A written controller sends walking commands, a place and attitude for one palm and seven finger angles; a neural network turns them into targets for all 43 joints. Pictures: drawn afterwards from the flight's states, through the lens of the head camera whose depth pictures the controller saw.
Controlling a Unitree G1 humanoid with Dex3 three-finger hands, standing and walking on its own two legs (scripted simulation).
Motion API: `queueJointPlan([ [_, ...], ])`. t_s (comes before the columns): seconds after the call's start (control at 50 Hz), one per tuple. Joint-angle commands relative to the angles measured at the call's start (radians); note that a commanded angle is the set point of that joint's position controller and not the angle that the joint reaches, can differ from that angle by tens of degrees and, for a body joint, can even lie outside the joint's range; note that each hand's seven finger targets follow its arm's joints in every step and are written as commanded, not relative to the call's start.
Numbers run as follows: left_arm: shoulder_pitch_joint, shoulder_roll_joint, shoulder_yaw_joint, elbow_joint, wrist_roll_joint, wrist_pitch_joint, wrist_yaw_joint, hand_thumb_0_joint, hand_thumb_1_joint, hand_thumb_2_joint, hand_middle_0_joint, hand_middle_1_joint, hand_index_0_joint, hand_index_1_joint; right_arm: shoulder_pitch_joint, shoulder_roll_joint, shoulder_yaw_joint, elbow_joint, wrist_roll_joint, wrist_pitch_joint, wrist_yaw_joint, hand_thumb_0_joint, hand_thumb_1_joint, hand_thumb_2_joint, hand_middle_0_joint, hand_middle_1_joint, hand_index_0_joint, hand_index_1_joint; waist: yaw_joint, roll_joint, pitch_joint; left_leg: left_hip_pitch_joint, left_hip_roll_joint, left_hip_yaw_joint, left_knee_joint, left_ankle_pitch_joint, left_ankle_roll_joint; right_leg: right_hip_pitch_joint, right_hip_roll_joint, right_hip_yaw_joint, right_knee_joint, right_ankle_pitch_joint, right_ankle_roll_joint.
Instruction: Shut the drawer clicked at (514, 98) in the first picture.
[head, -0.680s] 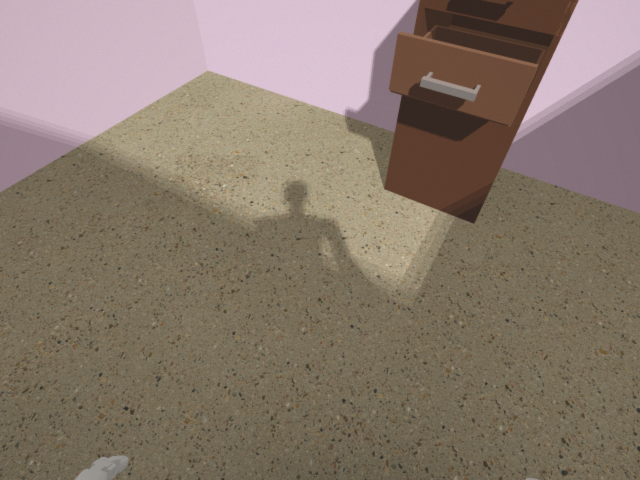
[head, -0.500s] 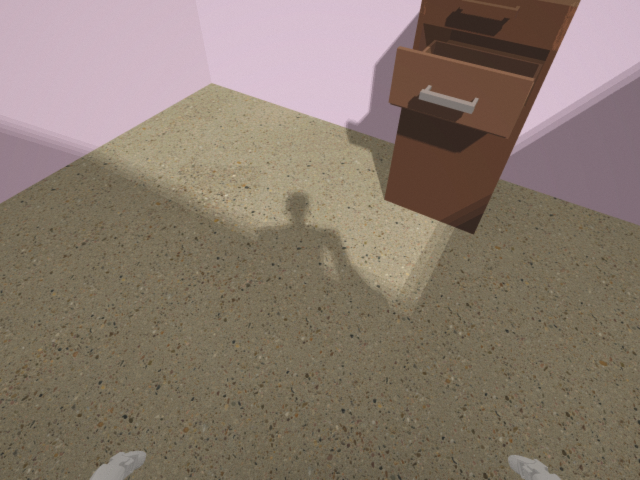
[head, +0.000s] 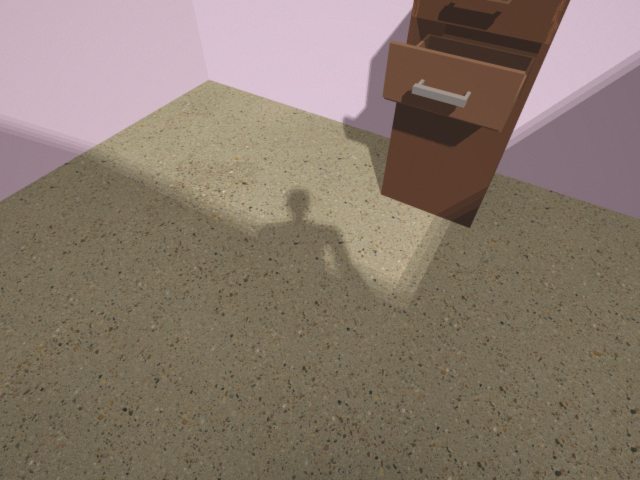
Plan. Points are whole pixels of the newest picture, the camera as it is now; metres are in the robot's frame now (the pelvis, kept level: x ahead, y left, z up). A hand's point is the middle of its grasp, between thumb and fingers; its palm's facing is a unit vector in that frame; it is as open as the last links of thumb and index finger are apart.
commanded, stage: stand and wait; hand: left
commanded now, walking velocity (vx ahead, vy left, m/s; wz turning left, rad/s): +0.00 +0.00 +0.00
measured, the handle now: (441, 91) +1.15 -0.29 -0.07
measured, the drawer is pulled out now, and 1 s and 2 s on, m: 0.23 0.23 0.23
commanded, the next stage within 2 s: look at it before walking up in 0.20 s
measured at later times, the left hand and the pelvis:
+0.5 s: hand out of the picture +0.06 +0.24 -0.15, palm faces -0.03 -0.94 -0.34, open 7.4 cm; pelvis -0.01 -0.01 +0.00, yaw +0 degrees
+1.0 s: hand out of the picture +0.05 +0.23 -0.16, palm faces -0.03 -0.95 -0.31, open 7.4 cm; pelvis +0.00 -0.01 +0.00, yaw -2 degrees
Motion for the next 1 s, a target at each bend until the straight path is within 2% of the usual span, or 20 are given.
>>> queueJointPlan([
  [0.0,-0.062,0.205,0.045,-0.067,-0.001,-0.026,0.013,0.0,0.9,0.9,-0.2,-0.3,-0.2,-0.3,-0.065,-0.2,-0.033,-0.071,0.006,-0.026,-0.01,0.0,-0.9,-0.9,0.2,0.3,0.2,0.3,-0.003,-0.01,-0.077,-0.006,0.106,-0.087,-0.073,0.172,0.037,0.015,-0.116,0.099,-0.067,0.187,-0.037],
  [0.16,-0.067,0.201,0.044,-0.059,0.001,-0.025,0.012,0.0,0.9,0.9,-0.2,-0.3,-0.2,-0.3,-0.058,-0.197,-0.03,-0.054,0.004,-0.027,-0.007,0.0,-0.9,-0.9,0.2,0.3,0.2,0.3,-0.003,-0.01,-0.054,-0.02,0.105,-0.09,-0.094,0.12,0.033,-0.01,-0.114,0.112,-0.091,0.107,-0.036],
  [0.26,-0.066,0.199,0.045,-0.059,0.001,-0.028,0.011,0.0,0.9,0.9,-0.2,-0.3,-0.2,-0.3,-0.053,-0.195,-0.03,-0.052,0.003,-0.029,-0.007,0.0,-0.9,-0.9,0.2,0.3,0.2,0.3,-0.003,-0.012,-0.068,-0.011,0.107,-0.092,-0.092,0.136,0.032,-0.009,-0.114,0.112,-0.092,0.117,-0.036],
  [0.44,-0.061,0.195,0.044,-0.057,0.002,-0.027,0.011,0.0,0.9,0.9,-0.2,-0.3,-0.2,-0.3,-0.05,-0.191,-0.03,-0.048,0.003,-0.027,-0.006,0.0,-0.9,-0.9,0.2,0.3,0.2,0.3,-0.002,-0.012,-0.05,-0.016,0.105,-0.09,-0.095,0.111,0.03,-0.028,-0.114,0.117,-0.108,0.082,-0.035],
  [0.58,-0.054,0.195,0.044,-0.051,0.002,-0.031,0.011,0.0,0.9,0.9,-0.2,-0.3,-0.2,-0.3,-0.045,-0.191,-0.031,-0.046,0.005,-0.029,-0.007,0.0,-0.9,-0.9,0.2,0.3,0.2,0.3,-0.005,-0.013,-0.084,0.008,0.11,-0.087,-0.086,0.158,0.028,-0.009,-0.115,0.115,-0.1,0.15,-0.037],
  [0.66,-0.05,0.196,0.044,-0.047,0.001,-0.033,0.012,0.0,0.9,0.9,-0.2,-0.3,-0.2,-0.3,-0.047,-0.19,-0.03,-0.043,0.006,-0.028,-0.008,0.0,-0.9,-0.9,0.2,0.3,0.2,0.3,-0.005,-0.016,-0.081,0.01,0.112,-0.086,-0.087,0.173,0.027,0.0,-0.118,0.115,-0.098,0.183,-0.038],
  [0.84,-0.048,0.195,0.042,-0.044,0.002,-0.03,0.012,0.0,0.9,0.9,-0.2,-0.3,-0.2,-0.3,-0.049,-0.191,-0.03,-0.04,0.005,-0.027,-0.008,0.0,-0.9,-0.9,0.2,0.3,0.2,0.3,-0.004,0.0,-0.058,0.005,0.113,-0.088,-0.1,0.148,0.026,-0.013,-0.114,0.114,-0.111,0.144,-0.035],
  [0.86,-0.009,0.118,0.028,-0.023,0.0,-0.021,0.013,0.0,0.9,0.9,-0.2,-0.3,-0.2,-0.3,-0.021,-0.114,-0.012,-0.024,0.0,-0.019,-0.005,0.0,-0.9,-0.9,0.2,0.3,0.2,0.3,-0.002,-0.01,-0.074,0.015,0.111,-0.07,-0.089,0.098,0.016,-0.015,-0.111,0.115,-0.114,0.078,-0.026],
  [0.88,0.028,0.077,0.018,-0.013,0.003,-0.008,0.013,0.0,0.9,0.9,-0.2,-0.3,-0.2,-0.3,0.02,-0.067,-0.002,-0.013,-0.004,-0.009,-0.002,0.0,-0.9,-0.9,0.2,0.3,0.2,0.3,-0.002,-0.023,-0.064,0.006,0.102,-0.05,-0.073,-0.004,0.008,-0.029,-0.102,0.123,-0.111,-0.054,-0.024],
  [0.92,0.06,0.084,0.026,-0.015,0.01,0.005,0.003,0.0,0.9,0.9,-0.2,-0.3,-0.2,-0.3,0.053,-0.067,-0.009,-0.016,-0.01,0.0,0.002,0.0,-0.9,-0.9,0.2,0.3,0.2,0.3,0.001,-0.043,0.01,-0.072,0.083,-0.035,-0.055,-0.23,0.012,-0.087,-0.092,0.17,-0.13,-0.293,-0.044],
  [0.96,0.081,0.086,0.039,-0.033,0.013,0.009,-0.006,0.0,0.9,0.9,-0.2,-0.3,-0.2,-0.3,0.069,-0.073,-0.019,-0.029,-0.014,-0.001,0.003,0.0,-0.9,-0.9,0.2,0.3,0.2,0.3,0.001,-0.041,0.074,-0.119,0.083,-0.032,-0.034,-0.32,0.019,-0.152,-0.079,0.2,-0.12,-0.387,-0.065],
  [0.98,0.089,0.08,0.045,-0.043,0.013,0.007,-0.01,0.0,0.9,0.9,-0.2,-0.3,-0.2,-0.3,0.086,-0.07,-0.024,-0.034,-0.014,-0.006,0.002,0.0,-0.9,-0.9,0.2,0.3,0.2,0.3,-0.003,-0.03,0.092,-0.123,0.092,-0.038,-0.03,-0.326,0.028,-0.171,-0.07,0.201,-0.092,-0.379,-0.075],
])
